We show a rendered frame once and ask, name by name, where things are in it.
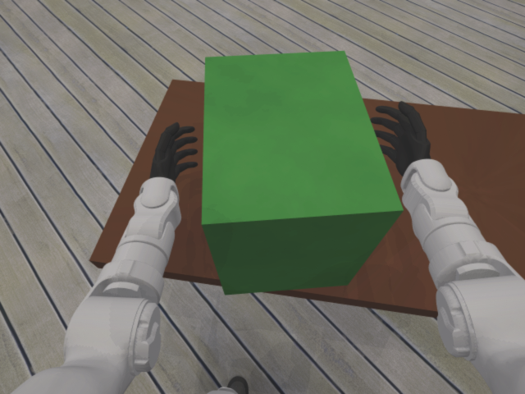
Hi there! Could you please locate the left robot foot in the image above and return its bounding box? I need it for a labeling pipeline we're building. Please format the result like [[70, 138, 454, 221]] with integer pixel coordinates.
[[227, 376, 249, 394]]

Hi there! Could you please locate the robot right forearm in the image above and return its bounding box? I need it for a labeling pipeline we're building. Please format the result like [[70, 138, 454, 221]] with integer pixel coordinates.
[[400, 159, 525, 290]]

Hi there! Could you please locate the table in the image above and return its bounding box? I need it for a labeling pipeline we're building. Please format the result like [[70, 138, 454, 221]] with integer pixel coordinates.
[[89, 80, 525, 318]]

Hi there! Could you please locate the carton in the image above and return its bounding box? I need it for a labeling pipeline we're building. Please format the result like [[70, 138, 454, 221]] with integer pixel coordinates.
[[202, 51, 404, 295]]

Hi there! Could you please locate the left robot upper arm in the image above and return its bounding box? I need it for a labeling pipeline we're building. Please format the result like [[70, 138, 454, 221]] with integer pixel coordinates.
[[11, 296, 161, 394]]

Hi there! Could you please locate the robot left forearm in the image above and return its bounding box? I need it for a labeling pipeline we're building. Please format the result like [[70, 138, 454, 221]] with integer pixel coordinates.
[[63, 177, 181, 361]]

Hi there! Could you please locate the right robot upper arm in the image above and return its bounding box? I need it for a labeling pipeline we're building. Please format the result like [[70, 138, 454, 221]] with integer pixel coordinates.
[[436, 275, 525, 394]]

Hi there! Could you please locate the right robot hand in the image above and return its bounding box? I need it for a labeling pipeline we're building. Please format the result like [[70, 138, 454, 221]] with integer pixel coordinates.
[[370, 101, 431, 176]]

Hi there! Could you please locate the left robot hand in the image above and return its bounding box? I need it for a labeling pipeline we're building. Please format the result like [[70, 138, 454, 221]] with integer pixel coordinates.
[[149, 122, 198, 183]]

